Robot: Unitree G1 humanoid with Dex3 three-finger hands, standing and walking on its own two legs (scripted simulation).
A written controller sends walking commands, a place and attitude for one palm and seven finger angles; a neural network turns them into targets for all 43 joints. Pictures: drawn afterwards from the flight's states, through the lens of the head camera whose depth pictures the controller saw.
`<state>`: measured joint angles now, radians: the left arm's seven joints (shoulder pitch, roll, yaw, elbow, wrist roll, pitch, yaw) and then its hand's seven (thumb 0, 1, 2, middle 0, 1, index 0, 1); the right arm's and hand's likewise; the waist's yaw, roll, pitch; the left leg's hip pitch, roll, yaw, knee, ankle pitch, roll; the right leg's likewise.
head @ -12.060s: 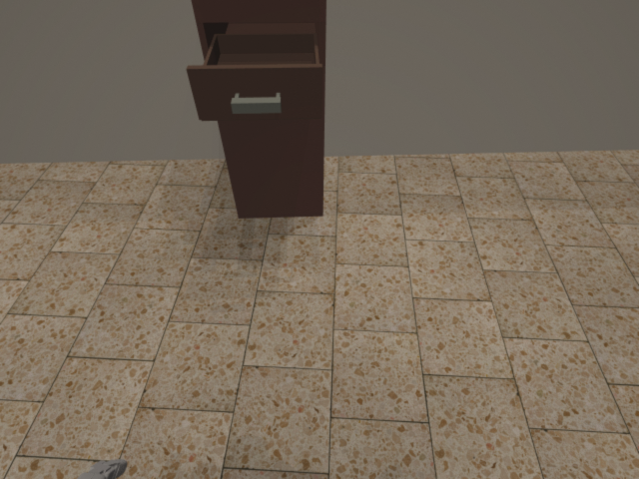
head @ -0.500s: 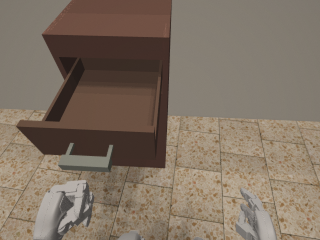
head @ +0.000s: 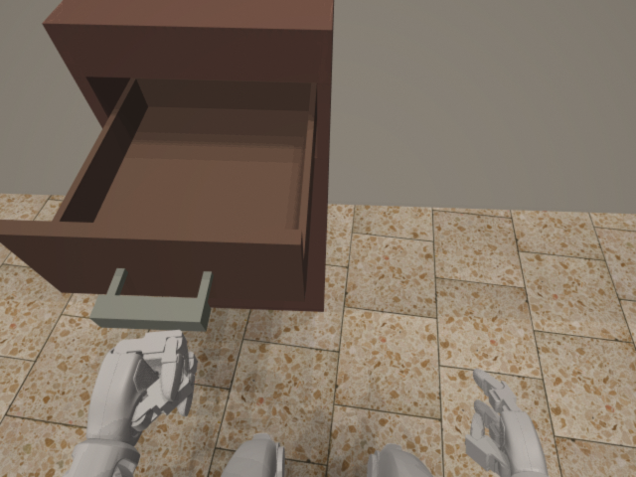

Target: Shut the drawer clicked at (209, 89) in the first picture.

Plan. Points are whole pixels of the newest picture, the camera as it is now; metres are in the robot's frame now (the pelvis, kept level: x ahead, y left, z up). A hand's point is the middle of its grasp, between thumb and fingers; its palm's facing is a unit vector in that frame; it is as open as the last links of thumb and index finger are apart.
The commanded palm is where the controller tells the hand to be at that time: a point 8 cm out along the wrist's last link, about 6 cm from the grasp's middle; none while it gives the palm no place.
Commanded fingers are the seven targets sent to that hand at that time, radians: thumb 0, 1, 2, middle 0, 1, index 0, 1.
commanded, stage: bring the fist close to the handle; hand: left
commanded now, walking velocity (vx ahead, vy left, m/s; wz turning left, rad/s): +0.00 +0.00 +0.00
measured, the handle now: (158, 295) +0.31 +0.21 +0.06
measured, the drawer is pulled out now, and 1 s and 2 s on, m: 0.28 0.25 0.13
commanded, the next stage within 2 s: push the drawer shut in 0.28 s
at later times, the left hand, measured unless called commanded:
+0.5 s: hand (184, 384) +0.22 +0.15 +0.05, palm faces +0.00 -1.00 -0.06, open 3.3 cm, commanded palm +0.20 +0.22 +0.06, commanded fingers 0.00 0.90 0.90 -1.40 -1.60 -1.40 -1.60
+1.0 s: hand (188, 340) +0.26 +0.16 +0.05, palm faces -0.03 -1.00 -0.06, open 3.2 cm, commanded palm +0.25 +0.22 +0.06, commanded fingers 0.00 0.90 0.90 -1.40 -1.60 -1.40 -1.60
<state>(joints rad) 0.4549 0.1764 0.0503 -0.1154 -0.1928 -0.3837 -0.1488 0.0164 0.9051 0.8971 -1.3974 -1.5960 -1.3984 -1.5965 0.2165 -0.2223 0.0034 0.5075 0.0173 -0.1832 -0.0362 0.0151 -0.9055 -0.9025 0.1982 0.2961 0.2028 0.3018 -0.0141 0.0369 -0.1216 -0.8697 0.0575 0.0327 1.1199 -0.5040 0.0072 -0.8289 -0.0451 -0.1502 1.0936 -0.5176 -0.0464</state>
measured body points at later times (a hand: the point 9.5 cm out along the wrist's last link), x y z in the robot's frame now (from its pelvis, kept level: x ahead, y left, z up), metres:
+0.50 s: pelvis +0.00 +0.00 +0.00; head +0.07 -0.01 +0.44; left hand +0.21 +0.21 +0.06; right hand +0.19 -0.24 -0.08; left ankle +0.02 +0.11 -0.66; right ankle +0.01 -0.09 -0.66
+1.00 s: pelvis +0.00 +0.00 +0.00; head +0.07 +0.00 +0.45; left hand +0.26 +0.21 +0.06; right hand +0.17 -0.24 -0.08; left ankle +0.02 +0.12 -0.66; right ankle +0.01 -0.09 -0.66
